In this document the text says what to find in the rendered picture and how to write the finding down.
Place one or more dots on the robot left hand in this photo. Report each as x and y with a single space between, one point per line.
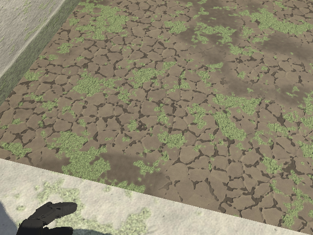
45 215

